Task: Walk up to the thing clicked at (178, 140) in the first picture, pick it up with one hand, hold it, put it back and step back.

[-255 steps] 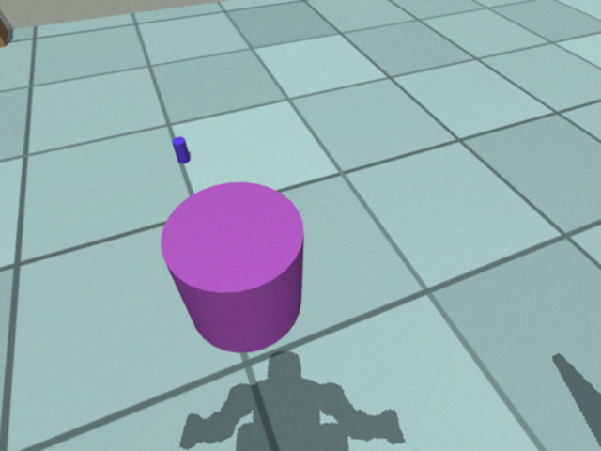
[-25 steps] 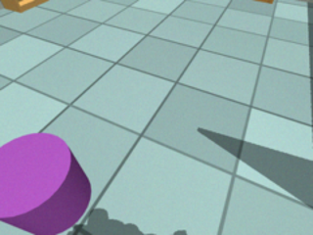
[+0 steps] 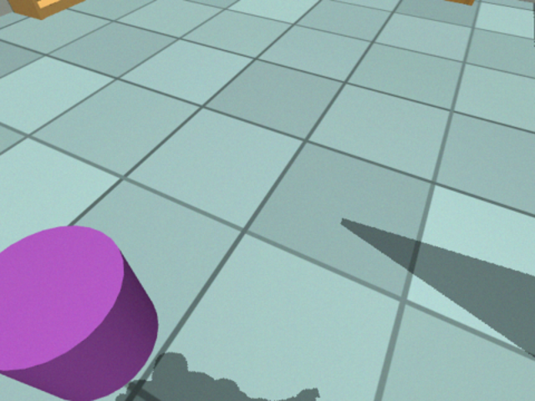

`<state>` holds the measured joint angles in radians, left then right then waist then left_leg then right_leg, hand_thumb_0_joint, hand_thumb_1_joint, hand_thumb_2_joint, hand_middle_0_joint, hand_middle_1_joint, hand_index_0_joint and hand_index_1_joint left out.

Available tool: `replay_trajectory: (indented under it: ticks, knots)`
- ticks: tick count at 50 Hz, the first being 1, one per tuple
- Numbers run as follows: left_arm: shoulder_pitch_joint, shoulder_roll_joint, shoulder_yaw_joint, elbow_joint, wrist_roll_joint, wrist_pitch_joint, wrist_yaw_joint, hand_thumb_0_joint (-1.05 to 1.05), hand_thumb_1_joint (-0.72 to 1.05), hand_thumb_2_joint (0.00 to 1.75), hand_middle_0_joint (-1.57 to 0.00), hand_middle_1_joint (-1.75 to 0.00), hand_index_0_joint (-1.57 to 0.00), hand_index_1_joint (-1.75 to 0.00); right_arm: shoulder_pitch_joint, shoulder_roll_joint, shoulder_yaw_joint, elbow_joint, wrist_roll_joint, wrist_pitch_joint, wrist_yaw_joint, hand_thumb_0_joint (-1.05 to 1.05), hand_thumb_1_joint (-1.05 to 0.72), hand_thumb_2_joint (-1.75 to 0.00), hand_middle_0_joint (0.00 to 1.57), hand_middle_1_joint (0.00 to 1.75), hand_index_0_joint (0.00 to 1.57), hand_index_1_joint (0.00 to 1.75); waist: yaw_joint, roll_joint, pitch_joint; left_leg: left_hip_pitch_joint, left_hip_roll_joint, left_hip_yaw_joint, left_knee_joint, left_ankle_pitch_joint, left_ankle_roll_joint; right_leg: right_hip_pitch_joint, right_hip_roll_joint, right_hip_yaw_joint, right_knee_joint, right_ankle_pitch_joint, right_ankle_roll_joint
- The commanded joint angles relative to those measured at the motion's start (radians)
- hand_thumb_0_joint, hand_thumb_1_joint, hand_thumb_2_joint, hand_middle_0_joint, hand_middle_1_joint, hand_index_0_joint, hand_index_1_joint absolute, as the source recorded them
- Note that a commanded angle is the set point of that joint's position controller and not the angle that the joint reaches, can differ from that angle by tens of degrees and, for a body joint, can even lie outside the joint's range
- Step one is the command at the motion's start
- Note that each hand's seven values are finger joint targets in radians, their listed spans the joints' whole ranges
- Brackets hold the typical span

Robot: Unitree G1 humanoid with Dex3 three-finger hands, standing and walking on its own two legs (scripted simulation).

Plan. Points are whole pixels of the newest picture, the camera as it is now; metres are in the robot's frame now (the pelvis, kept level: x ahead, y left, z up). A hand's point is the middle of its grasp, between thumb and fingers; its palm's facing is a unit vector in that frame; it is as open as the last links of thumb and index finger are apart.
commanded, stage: stand
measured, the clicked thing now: out of the picture +0.84 +1.42 -0.72
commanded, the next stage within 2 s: walk up in 0.72 s
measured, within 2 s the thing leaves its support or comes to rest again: neither
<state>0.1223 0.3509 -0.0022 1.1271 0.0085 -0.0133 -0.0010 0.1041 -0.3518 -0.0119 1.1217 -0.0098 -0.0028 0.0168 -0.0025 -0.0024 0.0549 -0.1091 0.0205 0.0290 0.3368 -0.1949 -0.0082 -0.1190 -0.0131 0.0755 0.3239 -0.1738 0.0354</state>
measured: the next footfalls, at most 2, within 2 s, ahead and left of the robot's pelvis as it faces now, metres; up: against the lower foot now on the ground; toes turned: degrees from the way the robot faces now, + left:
right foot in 0.96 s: +0.15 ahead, -0.17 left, +0.00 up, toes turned -6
left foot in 1.38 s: +0.34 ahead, +0.10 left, +0.00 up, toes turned +3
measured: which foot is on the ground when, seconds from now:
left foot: down 0.00-0.98, up 1.00-1.00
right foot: down 0.00-0.76, up 0.78-0.94, down 0.96-1.00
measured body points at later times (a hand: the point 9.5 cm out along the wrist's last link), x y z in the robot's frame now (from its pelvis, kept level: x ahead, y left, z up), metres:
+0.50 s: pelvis +0.00 +0.00 +0.00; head +0.01 +0.00 +0.45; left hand +0.07 +0.30 -0.13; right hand +0.07 -0.30 -0.13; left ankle -0.01 +0.12 -0.75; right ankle +0.00 -0.14 -0.75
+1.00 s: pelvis +0.05 -0.04 -0.02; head +0.05 -0.06 +0.43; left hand +0.13 +0.30 -0.12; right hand +0.07 -0.38 -0.15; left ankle -0.01 +0.12 -0.74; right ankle +0.11 -0.17 -0.75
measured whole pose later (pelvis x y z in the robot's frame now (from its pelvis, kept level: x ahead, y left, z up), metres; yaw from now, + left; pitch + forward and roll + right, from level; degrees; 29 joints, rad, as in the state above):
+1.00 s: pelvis +0.05 -0.04 -0.02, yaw -3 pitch -4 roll +0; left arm 0.25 0.43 0.09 1.01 0.04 -0.06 -0.07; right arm 0.27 -0.43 -0.09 0.99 -0.05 0.00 0.06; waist -0.01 0.03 0.07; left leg -0.10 0.10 0.05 0.63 -0.47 0.03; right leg -0.29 -0.02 -0.05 0.58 -0.21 -0.01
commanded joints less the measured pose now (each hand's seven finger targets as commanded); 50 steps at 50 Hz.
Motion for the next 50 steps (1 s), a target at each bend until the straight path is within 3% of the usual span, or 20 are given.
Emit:
replay_trajectory:
  ticks: [1,4,14,18,24,35,36,37,38,39,40,41,44,45,46,47,48,49,50]
  knots:
    - [-0.028,0.217,0.037,-0.061,0.001,-0.018,0.013,0.0,0.9,0.9,-0.2,-0.3,-0.2,-0.3,-0.034,-0.217,-0.041,-0.058,0.003,-0.028,-0.019,0.0,-0.9,-0.9,0.2,0.3,0.2,0.3,-0.003,0.014,-0.1,0.043,0.119,-0.09,-0.052,0.168,0.029,0.005,-0.104,0.053,-0.024,0.187,-0.047]
    - [-0.025,0.213,0.034,-0.061,0.002,-0.019,0.013,0.0,0.9,0.9,-0.2,-0.3,-0.2,-0.3,-0.032,-0.215,-0.04,-0.058,0.004,-0.027,-0.02,0.0,-0.9,-0.9,0.2,0.3,0.2,0.3,-0.002,0.012,-0.104,0.047,0.119,-0.085,-0.041,0.203,0.031,0.015,-0.108,0.049,-0.023,0.226,-0.047]
    - [-0.031,0.214,0.036,-0.057,-0.001,-0.015,0.012,0.0,0.9,0.9,-0.2,-0.3,-0.2,-0.3,-0.031,-0.213,-0.04,-0.057,0.002,-0.022,-0.018,0.0,-0.9,-0.9,0.2,0.3,0.2,0.3,-0.003,0.007,-0.048,0.005,0.109,-0.093,-0.066,0.073,0.027,-0.015,-0.1,0.056,-0.044,0.114,-0.05]
    - [-0.031,0.214,0.039,-0.06,0.003,-0.017,0.012,0.0,0.9,0.9,-0.2,-0.3,-0.2,-0.3,-0.03,-0.213,-0.042,-0.06,0.003,-0.024,-0.019,0.0,-0.9,-0.9,0.2,0.3,0.2,0.3,-0.002,0.003,-0.064,0.013,0.111,-0.094,-0.06,0.096,0.032,0.0,-0.104,0.055,-0.043,0.146,-0.051]
    - [-0.033,0.214,0.04,-0.061,0.003,-0.014,0.01,0.0,0.9,0.9,-0.2,-0.3,-0.2,-0.3,-0.03,-0.214,-0.041,-0.061,0.001,-0.024,-0.019,0.0,-0.9,-0.9,0.2,0.3,0.2,0.3,-0.003,0.015,-0.06,0.013,0.11,-0.094,-0.065,0.066,0.03,-0.012,-0.103,0.057,-0.044,0.118,-0.053]
    - [-0.014,0.214,0.038,-0.061,0.004,-0.015,0.012,0.0,0.9,0.9,-0.2,-0.3,-0.2,-0.3,-0.028,-0.215,-0.04,-0.063,0.004,-0.027,-0.021,0.0,-0.9,-0.9,0.2,0.3,0.2,0.3,0.0,0.01,-0.096,0.051,0.117,-0.09,-0.048,0.164,0.033,0.0,-0.104,0.05,-0.025,0.196,-0.048]
    - [0.023,0.282,0.087,-0.116,0.018,-0.023,-0.013,0.0,0.9,0.9,-0.2,-0.3,-0.2,-0.3,0.044,-0.293,-0.094,-0.114,-0.013,-0.041,-0.002,0.0,-0.9,-0.9,0.2,0.3,0.2,0.3,-0.014,0.009,-0.18,0.124,0.095,-0.095,-0.001,-0.33,0.099,-0.036,-0.029,0.023,0.062,-0.266,-0.082]
    - [-0.012,0.274,0.089,-0.123,0.029,-0.021,-0.023,0.0,0.9,0.9,-0.2,-0.3,-0.2,-0.3,0.104,-0.314,-0.109,-0.092,-0.022,-0.043,0.004,0.0,-0.9,-0.9,0.2,0.3,0.2,0.3,-0.045,0.052,-0.112,0.149,0.144,-0.171,-0.058,-0.54,0.135,-0.211,-0.012,-0.001,0.137,-0.41,-0.083]
    - [-0.066,0.253,0.091,-0.143,0.031,-0.018,-0.032,0.0,0.9,0.9,-0.2,-0.3,-0.2,-0.3,0.131,-0.339,-0.127,-0.091,-0.023,-0.039,0.005,0.0,-0.9,-0.9,0.2,0.3,0.2,0.3,-0.075,0.135,-0.003,0.141,0.243,-0.301,-0.168,-0.655,0.182,-0.378,0.028,-0.059,0.304,-0.376,-0.065]
    - [-0.08,0.254,0.095,-0.175,0.036,-0.016,-0.036,0.0,0.9,0.9,-0.2,-0.3,-0.2,-0.3,0.14,-0.362,-0.142,-0.112,-0.027,-0.043,0.006,0.0,-0.9,-0.9,0.2,0.3,0.2,0.3,-0.088,0.172,0.086,0.118,0.37,-0.412,-0.245,-0.629,0.251,-0.509,-0.003,-0.05,0.463,-0.351,-0.055]
    - [-0.08,0.255,0.095,-0.185,0.032,-0.022,-0.039,0.0,0.9,0.9,-0.2,-0.3,-0.2,-0.3,0.135,-0.355,-0.146,-0.13,-0.029,-0.051,0.008,0.0,-0.9,-0.9,0.2,0.3,0.2,0.3,-0.073,0.117,0.135,0.094,0.4,-0.429,-0.24,-0.517,0.272,-0.542,-0.046,-0.013,0.493,-0.32,-0.053]
    - [-0.072,0.255,0.097,-0.194,0.027,-0.031,-0.045,0.0,0.9,0.9,-0.2,-0.3,-0.2,-0.3,0.126,-0.329,-0.138,-0.142,-0.026,-0.057,0.006,0.0,-0.9,-0.9,0.2,0.3,0.2,0.3,-0.054,0.077,0.115,0.096,0.373,-0.376,-0.224,-0.437,0.265,-0.516,-0.068,0.004,0.482,-0.297,-0.057]
    - [0.05,0.236,0.101,-0.184,0.016,-0.039,-0.071,0.0,0.9,0.9,-0.2,-0.3,-0.2,-0.3,0.022,-0.325,-0.138,-0.208,-0.033,-0.056,0.019,0.0,-0.9,-0.9,0.2,0.3,0.2,0.3,0.01,0.208,0.051,-0.009,0.284,-0.184,-0.164,-0.351,0.203,-0.28,-0.074,-0.053,0.332,-0.235,-0.056]
    - [0.079,0.237,0.108,-0.18,0.018,-0.042,-0.074,0.0,0.9,0.9,-0.2,-0.3,-0.2,-0.3,-0.002,-0.312,-0.137,-0.224,-0.036,-0.05,0.024,0.0,-0.9,-0.9,0.2,0.3,0.2,0.3,0.022,0.206,0.039,-0.057,0.235,-0.115,-0.116,-0.304,0.184,-0.18,-0.052,-0.083,0.25,-0.19,-0.057]
    - [0.12,0.236,0.116,-0.164,0.023,-0.045,-0.072,0.0,0.9,0.9,-0.2,-0.3,-0.2,-0.3,-0.004,-0.293,-0.134,-0.238,-0.035,-0.045,0.027,0.0,-0.9,-0.9,0.2,0.3,0.2,0.3,0.042,0.171,0.021,-0.13,0.189,-0.053,-0.04,-0.32,0.163,-0.06,-0.018,-0.127,0.202,-0.098,-0.048]
    - [0.211,0.242,0.127,-0.136,0.025,-0.047,-0.064,0.0,0.9,0.9,-0.2,-0.3,-0.2,-0.3,-0.027,-0.277,-0.13,-0.254,-0.035,-0.038,0.028,0.0,-0.9,-0.9,0.2,0.3,0.2,0.3,0.091,0.117,-0.002,-0.24,0.158,-0.011,0.086,-0.365,0.144,0.096,0.01,-0.16,0.171,-0.039,-0.048]
    - [0.319,0.286,0.148,-0.107,0.029,-0.053,-0.05,0.0,0.9,0.9,-0.2,-0.3,-0.2,-0.3,0.0,-0.229,-0.112,-0.264,-0.036,-0.031,0.028,0.0,-0.9,-0.9,0.2,0.3,0.2,0.3,0.127,-0.034,-0.051,-0.391,0.105,0.024,0.293,-0.436,0.118,0.291,0.02,-0.119,0.167,-0.1,-0.047]
    - [0.418,0.368,0.18,-0.106,0.037,-0.06,-0.03,0.0,0.9,0.9,-0.2,-0.3,-0.2,-0.3,0.019,-0.151,-0.083,-0.285,-0.029,-0.029,0.031,0.0,-0.9,-0.9,0.2,0.3,0.2,0.3,0.183,-0.326,-0.044,-0.549,-0.015,0.077,0.646,-0.481,0.08,0.309,-0.146,0.171,-0.034,-0.433,-0.079]
    - [0.334,0.439,0.177,-0.168,0.041,-0.071,-0.026,0.0,0.9,0.9,-0.2,-0.3,-0.2,-0.3,0.028,-0.182,-0.09,-0.301,-0.012,-0.017,0.029,0.0,-0.9,-0.9,0.2,0.3,0.2,0.3,0.138,-0.263,-0.002,-0.574,-0.073,-0.101,0.797,-0.417,0.05,0.096,-0.387,0.651,-0.277,-0.814,-0.183]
